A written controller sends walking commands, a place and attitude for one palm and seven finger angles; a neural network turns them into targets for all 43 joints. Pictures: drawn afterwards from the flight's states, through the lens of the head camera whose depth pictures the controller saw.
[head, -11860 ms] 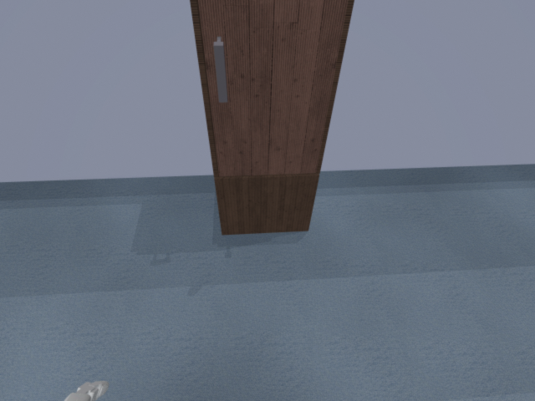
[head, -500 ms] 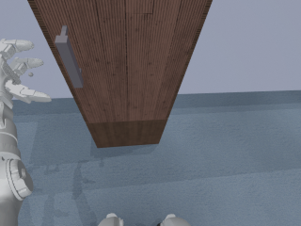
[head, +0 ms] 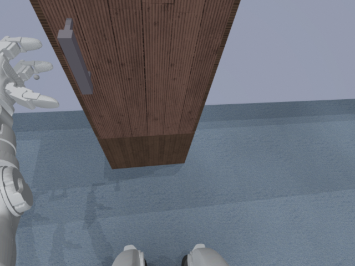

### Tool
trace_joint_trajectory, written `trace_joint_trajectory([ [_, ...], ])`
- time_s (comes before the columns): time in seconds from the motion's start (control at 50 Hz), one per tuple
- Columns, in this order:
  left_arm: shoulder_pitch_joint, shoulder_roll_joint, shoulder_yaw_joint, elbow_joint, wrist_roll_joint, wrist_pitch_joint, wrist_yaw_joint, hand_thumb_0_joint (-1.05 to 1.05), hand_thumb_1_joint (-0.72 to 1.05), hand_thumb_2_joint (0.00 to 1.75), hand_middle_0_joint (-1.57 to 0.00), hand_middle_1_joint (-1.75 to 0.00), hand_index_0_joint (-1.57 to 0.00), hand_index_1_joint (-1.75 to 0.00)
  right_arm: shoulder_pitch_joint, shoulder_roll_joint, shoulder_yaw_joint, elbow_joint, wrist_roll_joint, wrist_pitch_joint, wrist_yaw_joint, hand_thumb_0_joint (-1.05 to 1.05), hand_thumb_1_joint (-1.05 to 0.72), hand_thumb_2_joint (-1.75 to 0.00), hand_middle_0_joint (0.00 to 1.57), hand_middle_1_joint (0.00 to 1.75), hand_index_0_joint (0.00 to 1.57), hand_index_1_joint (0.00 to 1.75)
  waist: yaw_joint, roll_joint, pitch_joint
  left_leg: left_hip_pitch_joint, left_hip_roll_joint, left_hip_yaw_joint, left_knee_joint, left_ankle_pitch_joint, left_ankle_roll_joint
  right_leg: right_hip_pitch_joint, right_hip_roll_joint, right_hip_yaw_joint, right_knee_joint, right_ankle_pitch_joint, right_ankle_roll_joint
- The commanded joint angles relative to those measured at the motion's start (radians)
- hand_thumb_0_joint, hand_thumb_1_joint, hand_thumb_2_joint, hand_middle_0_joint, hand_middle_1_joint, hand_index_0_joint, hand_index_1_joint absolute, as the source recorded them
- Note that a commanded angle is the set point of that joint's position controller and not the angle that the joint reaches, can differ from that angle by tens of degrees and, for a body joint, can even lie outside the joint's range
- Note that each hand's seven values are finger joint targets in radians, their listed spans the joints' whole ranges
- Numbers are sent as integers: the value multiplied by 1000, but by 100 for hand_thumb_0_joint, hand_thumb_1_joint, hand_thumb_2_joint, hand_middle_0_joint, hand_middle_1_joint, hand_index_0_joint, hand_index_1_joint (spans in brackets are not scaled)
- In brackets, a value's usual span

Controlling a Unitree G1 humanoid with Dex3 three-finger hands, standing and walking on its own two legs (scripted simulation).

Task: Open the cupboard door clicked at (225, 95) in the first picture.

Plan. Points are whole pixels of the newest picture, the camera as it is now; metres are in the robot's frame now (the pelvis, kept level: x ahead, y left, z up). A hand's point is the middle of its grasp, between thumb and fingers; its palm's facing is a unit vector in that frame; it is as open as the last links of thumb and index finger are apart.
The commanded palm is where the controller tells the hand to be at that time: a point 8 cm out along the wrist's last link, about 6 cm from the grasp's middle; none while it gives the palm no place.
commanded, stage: move the hooked fingers beside the handle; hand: left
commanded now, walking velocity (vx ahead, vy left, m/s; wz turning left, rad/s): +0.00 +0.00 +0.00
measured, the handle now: (79, 59) +0.55 +0.19 +0.10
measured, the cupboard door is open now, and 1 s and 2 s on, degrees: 0 0 0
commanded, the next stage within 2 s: slide the fingers in behind the handle in 0.12 s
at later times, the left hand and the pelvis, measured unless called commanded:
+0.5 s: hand (44, 78) +0.49 +0.24 +0.10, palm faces +0.02 -1.00 +0.03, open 14.0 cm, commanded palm +0.47 +0.29 +0.10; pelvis +0.00 +0.00 +0.00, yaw +0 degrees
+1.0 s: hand (67, 76) +0.50 +0.20 +0.10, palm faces +0.03 -1.00 +0.02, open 14.0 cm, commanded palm +0.47 +0.25 +0.10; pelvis +0.01 -0.01 +0.00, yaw +0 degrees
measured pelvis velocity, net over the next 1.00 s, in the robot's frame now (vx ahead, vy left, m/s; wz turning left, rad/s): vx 0.01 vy -0.01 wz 0.00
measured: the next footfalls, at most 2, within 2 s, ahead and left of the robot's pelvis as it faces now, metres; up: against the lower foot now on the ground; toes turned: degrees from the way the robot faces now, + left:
none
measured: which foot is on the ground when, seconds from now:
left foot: down 0.00-1.00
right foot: down 0.00-1.00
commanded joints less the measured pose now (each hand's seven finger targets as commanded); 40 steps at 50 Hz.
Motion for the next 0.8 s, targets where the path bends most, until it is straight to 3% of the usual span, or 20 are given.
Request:
trace_joint_trajectory([
  [0.0, -422, 339, 80, -227, -31, -74, 1, 0, -50, 30, -30, -120, -30, -120, 143, -200, -67, -70, -3, -21, -16, 0, -90, -90, 20, 30, 20, 30, 3, 83, -409, 311, -30, -78, -91, 287, 7, 118, 40, 43, -82, 258, -9],
  [0.04, -446, 383, 109, -281, -19, -112, 12, 0, -50, 30, -30, -120, -30, -120, 148, -198, -70, -72, -7, -22, -15, 0, -90, -90, 20, 30, 20, 30, 16, 148, -469, 352, -30, -80, -81, 321, 3, 119, 42, 47, -70, 272, -12],
  [0.06, -438, 367, 96, -278, -13, -122, 15, 0, -50, 30, -30, -120, -30, -120, 145, -194, -68, -71, -7, -22, -13, 0, -90, -90, 20, 30, 20, 30, 18, 183, -465, 372, -31, -84, -82, 326, -2, 99, 44, 42, -67, 262, -16],
  [0.14, -412, 365, 96, -252, -9, -120, 10, 0, -50, 30, -30, -120, -30, -120, 148, -195, -70, -63, -6, -19, -11, 0, -90, -90, 20, 30, 20, 30, 17, 205, -462, 388, -27, -85, -81, 328, -4, 87, 46, 40, -72, 253, -17],
  [0.16, -398, 367, 99, -256, -13, -112, 4, 0, -50, 30, -30, -120, -30, -120, 153, -197, -71, -63, -4, -17, -12, 0, -90, -90, 20, 30, 20, 30, 19, 188, -471, 391, -25, -86, -82, 339, -3, 96, 46, 38, -72, 264, -16],
  [0.2, -356, 309, 61, -227, -18, -82, -11, 0, -50, 30, -30, -120, -30, -120, 153, -193, -71, -68, -3, -14, -11, 0, -90, -90, 20, 30, 20, 30, 18, 172, -445, 387, -25, -83, -88, 334, -2, 82, 47, 30, -79, 259, -14],
  [0.24, -367, 262, 28, -255, -31, -71, -19, 0, -50, 30, -30, -120, -30, -120, 151, -192, -73, -65, -3, -14, -10, 0, -90, -90, 20, 30, 20, 30, 12, 200, -446, 429, -22, -88, -89, 363, -5, 53, 48, 24, -82, 264, -16],
  [0.28, -357, 221, 9, -269, -41, -64, -16, 0, -50, 30, -30, -120, -30, -120, 152, -190, -76, -67, -4, -16, -7, 0, -90, -90, 20, 30, 20, 30, 9, 168, -435, 437, -20, -92, -92, 368, -5, 49, 50, 18, -86, 262, -16],
  [0.34, -372, 223, 23, -284, -53, -73, 6, 0, -50, 30, -30, -120, -30, -120, 149, -192, -78, -63, -5, -17, -7, 0, -90, -90, 20, 30, 20, 30, 6, 134, -413, 431, -18, -97, -99, 360, -4, 45, 51, 17, -87, 255, -16],
  [0.38, -410, 159, -21, -295, -50, -76, 24, 0, -50, 30, -30, -120, -30, -120, 143, -184, -78, -58, -7, -22, -2, 0, -90, -90, 20, 30, 20, 30, -9, 153, -388, 437, -19, -98, -99, 342, -6, 14, 48, 14, -89, 234, -15],
  [0.42, -419, 208, 18, -286, -39, -84, 48, 0, -50, 30, -30, -120, -30, -120, 147, -189, -77, -53, -9, -25, -3, 0, -90, -90, 20, 30, 20, 30, -1, 147, -375, 419, -21, -100, -97, 340, -6, 22, 46, 16, -82, 232, -19],
  [0.44, -411, 231, 36, -289, -29, -87, 59, 0, -50, 30, -30, -120, -30, -120, 146, -188, -79, -56, -10, -24, -1, 0, -90, -90, 20, 30, 20, 30, 8, 152, -409, 425, -22, -100, -93, 348, -8, 36, 45, 22, -76, 241, -17],
  [0.46, -418, 192, 2, -291, -22, -89, 67, 0, -50, 30, -30, -120, -30, -120, 142, -181, -75, -60, -9, -26, 1, 0, -90, -90, 20, 30, 20, 30, 3, 161, -410, 431, -23, -100, -94, 359, -9, 33, 44, 20, -74, 246, -18],
  [0.54, -433, 169, -6, -341, -8, -113, 96, 0, -50, 30, -30, -120, -30, -120, 137, -175, -79, -59, -14, -31, 10, 0, -90, -90, 20, 30, 20, 30, 11, 192, -464, 491, -17, -113, -82, 423, -19, 19, 45, 15, -60, 265, -19],
  [0.6, -422, 155, -4, -332, -12, -109, 106, 0, -50, 30, -30, -120, -30, -120, 133, -174, -79, -60, -13, -32, 13, 0, -90, -90, 20, 30, 20, 30, 14, 179, -478, 488, -19, -108, -80, 435, -18, 43, 45, 16, -59, 284, -19],
  [0.62, -416, 151, 2, -331, -17, -109, 110, 0, -50, 30, -30, -120, -30, -120, 139, -174, -80, -59, -15, -30, 13, 0, -90, -90, 20, 30, 20, 30, 14, 149, -491, 489, -18, -112, -74, 460, -16, 55, 47, 14, -53, 302, -20],
  [0.64, -409, 131, -13, -322, -13, -103, 112, 0, -50, 30, -30, -120, -30, -120, 131, -170, -81, -60, -12, -29, 14, 0, -90, -90, 20, 30, 20, 30, 13, 169, -485, 487, -18, -104, -74, 466, -18, 49, 44, 17, -55, 311, -16],
  [0.7, -417, 114, -25, -308, -9, -84, 123, 0, -50, 30, -30, -120, -30, -120, 135, -169, -82, -56, -12, -27, 16, 0, -90, -90, 20, 30, 20, 30, 4, 124, -447, 449, -21, -98, -79, 429, -12, 64, 45, 17, -63, 313, -12],
  [0.76, -397, 108, -23, -348, -6, -95, 131, 0, -50, 30, -30, -120, -30, -120, 135, -164, -85, -58, -13, -28, 20, 0, -90, -90, 20, 30, 20, 30, 17, 144, -491, 468, -24, -90, -72, 471, -11, 95, 44, 24, -60, 357, -14],
  [0.78, -373, 83, -40, -333, -6, -93, 130, 0, -50, 30, -30, -120, -30, -120, 133, -161, -84, -60, -12, -26, 22, 0, -90, -90, 20, 30, 20, 30, 16, 131, -473, 461, -25, -89, -75, 469, -11, 95, 45, 21, -62, 356, -15],
])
